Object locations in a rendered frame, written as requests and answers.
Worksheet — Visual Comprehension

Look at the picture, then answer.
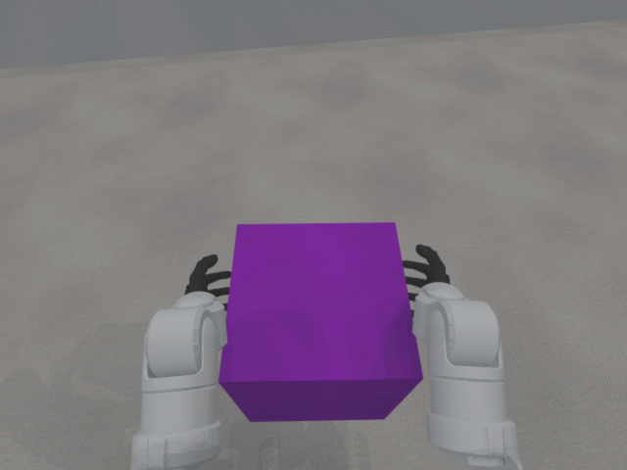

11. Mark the carton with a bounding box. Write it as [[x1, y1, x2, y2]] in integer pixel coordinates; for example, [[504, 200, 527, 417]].
[[218, 222, 423, 422]]

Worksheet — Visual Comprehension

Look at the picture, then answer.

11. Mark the robot left forearm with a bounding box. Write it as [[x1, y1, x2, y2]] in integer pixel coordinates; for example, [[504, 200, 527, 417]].
[[130, 292, 227, 470]]

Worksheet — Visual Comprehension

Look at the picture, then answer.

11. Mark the robot left hand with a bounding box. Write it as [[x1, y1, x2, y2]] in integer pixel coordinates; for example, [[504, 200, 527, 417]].
[[184, 255, 231, 311]]

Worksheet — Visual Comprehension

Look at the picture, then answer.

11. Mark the robot right forearm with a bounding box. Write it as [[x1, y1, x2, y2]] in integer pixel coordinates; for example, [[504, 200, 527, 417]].
[[412, 282, 523, 470]]

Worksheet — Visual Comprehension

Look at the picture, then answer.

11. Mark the robot right hand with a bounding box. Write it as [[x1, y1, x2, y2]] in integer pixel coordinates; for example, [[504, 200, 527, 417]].
[[403, 245, 451, 317]]

